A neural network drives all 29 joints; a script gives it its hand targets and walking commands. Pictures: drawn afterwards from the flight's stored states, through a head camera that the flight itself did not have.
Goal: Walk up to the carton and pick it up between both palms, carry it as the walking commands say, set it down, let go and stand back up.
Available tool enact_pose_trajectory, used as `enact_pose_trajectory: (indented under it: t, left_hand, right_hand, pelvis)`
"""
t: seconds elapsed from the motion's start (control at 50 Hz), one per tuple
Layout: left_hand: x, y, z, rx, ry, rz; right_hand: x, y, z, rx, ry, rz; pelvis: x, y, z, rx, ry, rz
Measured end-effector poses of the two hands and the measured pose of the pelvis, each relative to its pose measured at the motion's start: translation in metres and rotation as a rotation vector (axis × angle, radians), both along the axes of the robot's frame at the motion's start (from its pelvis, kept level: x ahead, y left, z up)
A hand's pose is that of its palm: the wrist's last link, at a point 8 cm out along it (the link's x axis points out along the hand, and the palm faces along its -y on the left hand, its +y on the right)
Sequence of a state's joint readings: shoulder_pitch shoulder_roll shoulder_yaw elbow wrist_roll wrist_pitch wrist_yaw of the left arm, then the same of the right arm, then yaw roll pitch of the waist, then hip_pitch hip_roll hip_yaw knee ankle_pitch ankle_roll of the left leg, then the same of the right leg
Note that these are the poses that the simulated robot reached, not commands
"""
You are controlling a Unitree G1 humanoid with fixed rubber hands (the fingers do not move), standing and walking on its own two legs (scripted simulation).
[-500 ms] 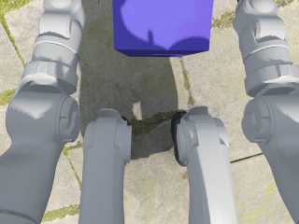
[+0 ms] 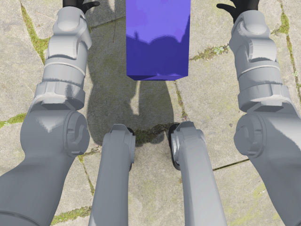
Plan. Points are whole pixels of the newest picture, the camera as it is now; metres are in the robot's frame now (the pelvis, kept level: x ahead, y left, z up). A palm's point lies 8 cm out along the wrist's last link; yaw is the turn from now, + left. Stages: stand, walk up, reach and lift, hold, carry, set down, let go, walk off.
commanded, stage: set down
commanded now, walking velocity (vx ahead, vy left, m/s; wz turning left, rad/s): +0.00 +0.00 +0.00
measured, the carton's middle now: (155, 43) +0.54 -0.03 -0.36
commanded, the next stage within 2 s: let go in 0.60 s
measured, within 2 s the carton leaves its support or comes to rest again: neither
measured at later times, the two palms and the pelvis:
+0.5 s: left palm out of the picture +0.56 +0.15 +0.04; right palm out of the picture +0.53 -0.20 +0.04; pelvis +0.02 +0.00 +0.14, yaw -1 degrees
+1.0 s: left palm out of the picture +0.46 +0.17 +0.09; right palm out of the picture +0.45 -0.22 +0.09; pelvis +0.06 +0.00 +0.21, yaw -1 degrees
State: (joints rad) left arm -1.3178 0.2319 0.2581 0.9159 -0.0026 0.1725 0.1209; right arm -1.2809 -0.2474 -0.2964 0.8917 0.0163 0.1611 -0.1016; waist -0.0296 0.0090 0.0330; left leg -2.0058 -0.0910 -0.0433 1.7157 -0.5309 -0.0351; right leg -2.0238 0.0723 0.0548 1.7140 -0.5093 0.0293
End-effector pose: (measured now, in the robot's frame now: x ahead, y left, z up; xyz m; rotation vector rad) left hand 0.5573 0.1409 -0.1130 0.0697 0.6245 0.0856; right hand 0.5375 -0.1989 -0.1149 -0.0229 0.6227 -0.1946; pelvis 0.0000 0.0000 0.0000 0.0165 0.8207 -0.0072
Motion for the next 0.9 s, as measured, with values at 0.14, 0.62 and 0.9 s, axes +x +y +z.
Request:
enact_pose_trajectory:
  t: [0.14,0.62,0.9]
  left_hand:
    - [-0.001,0.003,0.04,0.001,-0.004,0.002]
    - [-0.003,0.003,0.172,0.003,0.006,-0.03]
    - [-0.056,0.017,0.174,0.099,0.081,-0.034]
  right_hand:
    - [-0.003,-0.003,0.04,0.001,-0.003,-0.004]
    - [-0.005,-0.001,0.172,0.001,0.002,0.021]
    - [-0.052,-0.009,0.176,-0.093,0.093,0.092]
  pelvis:
    - [0.005,-0.001,0.037,0.001,0.007,-0.003]
    - [0.028,-0.004,0.166,-0.009,-0.038,-0.003]
    - [0.052,-0.004,0.196,-0.01,-0.085,-0.001]
